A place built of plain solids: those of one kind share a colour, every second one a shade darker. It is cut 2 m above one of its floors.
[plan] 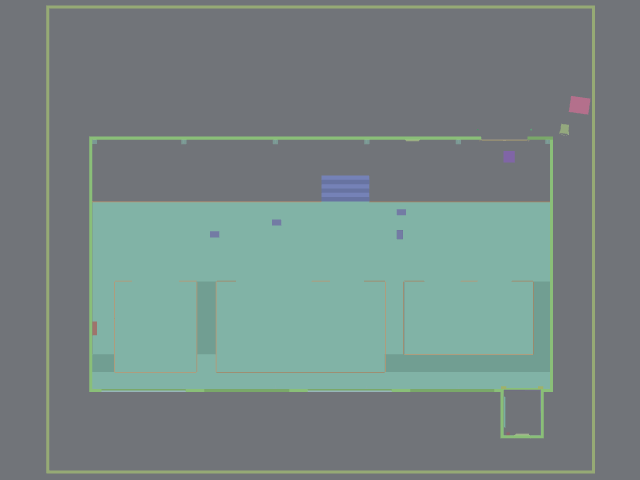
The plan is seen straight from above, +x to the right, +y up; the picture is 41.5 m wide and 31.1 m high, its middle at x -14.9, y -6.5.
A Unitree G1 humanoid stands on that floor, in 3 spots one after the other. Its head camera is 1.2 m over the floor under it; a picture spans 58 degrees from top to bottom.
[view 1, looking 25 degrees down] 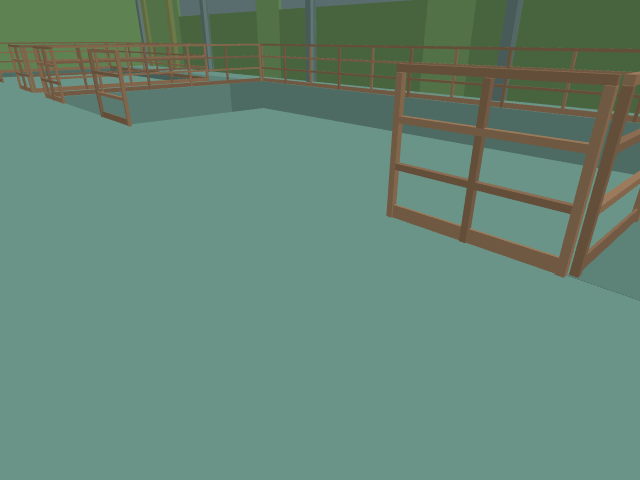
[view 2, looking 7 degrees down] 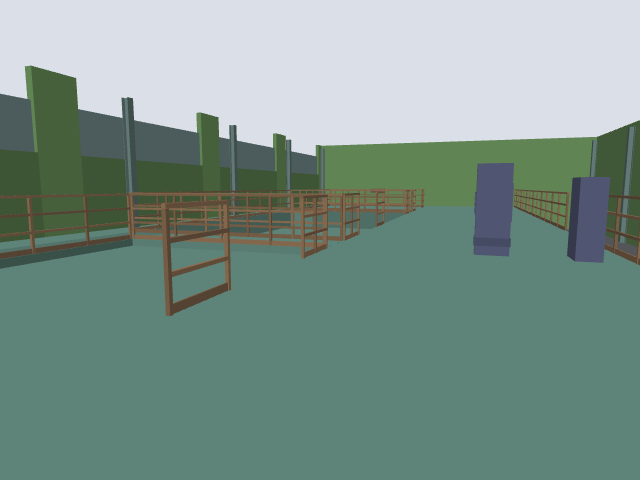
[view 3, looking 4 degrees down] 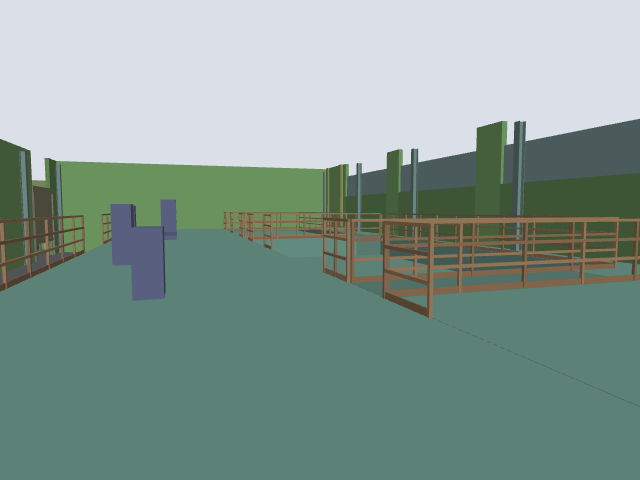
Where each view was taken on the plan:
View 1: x -22.20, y -6.75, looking -43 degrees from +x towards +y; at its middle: raised_floor_bank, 2.84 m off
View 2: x -1.45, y -6.55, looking -161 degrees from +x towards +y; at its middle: raised_floor_bank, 9.85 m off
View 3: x -28.15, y -6.55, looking -18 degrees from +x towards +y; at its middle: raised_floor_bank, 18.40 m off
